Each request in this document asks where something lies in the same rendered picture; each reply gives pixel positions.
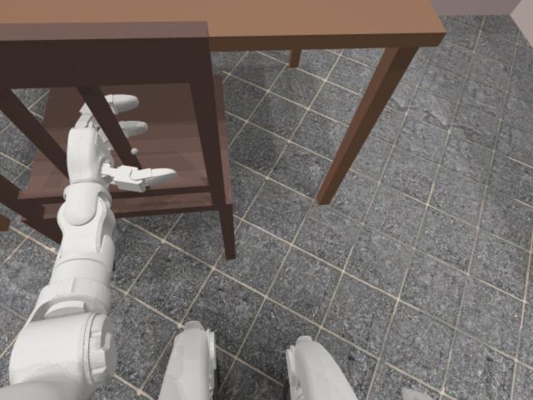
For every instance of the chair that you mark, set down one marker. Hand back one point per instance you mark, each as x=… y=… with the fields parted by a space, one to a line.
x=168 y=67

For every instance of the robot right shin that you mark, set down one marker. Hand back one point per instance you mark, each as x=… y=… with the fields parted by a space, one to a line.
x=297 y=394

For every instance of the robot left forearm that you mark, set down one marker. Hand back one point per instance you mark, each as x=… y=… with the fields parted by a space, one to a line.
x=83 y=268

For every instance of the robot left thigh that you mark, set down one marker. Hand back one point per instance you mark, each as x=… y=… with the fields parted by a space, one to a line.
x=193 y=357

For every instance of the robot left hand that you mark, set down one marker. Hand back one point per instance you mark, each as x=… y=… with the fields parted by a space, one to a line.
x=87 y=149

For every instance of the table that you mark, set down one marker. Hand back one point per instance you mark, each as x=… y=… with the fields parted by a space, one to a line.
x=400 y=26

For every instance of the robot left upper arm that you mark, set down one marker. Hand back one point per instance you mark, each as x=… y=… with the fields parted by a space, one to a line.
x=63 y=358

